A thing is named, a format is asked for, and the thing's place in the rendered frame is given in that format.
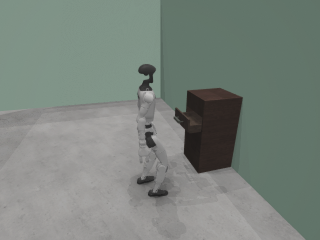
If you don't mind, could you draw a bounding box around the cabinet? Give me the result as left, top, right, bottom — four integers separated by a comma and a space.
184, 88, 243, 174

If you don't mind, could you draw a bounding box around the robot right upper arm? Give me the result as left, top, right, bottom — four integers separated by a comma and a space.
136, 91, 154, 123

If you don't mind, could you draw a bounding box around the robot right shin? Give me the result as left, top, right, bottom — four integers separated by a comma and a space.
153, 165, 169, 193

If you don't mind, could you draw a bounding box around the drawer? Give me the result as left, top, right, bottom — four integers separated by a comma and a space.
175, 107, 203, 134

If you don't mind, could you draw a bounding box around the robot right hand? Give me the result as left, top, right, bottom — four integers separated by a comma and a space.
138, 147, 149, 163

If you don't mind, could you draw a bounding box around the handle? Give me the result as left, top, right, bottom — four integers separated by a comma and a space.
173, 116, 184, 124

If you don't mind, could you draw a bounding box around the right robot forearm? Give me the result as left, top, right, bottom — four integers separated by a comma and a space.
136, 118, 147, 148

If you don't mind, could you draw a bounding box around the humanoid robot torso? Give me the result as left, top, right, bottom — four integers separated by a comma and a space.
137, 88, 156, 136

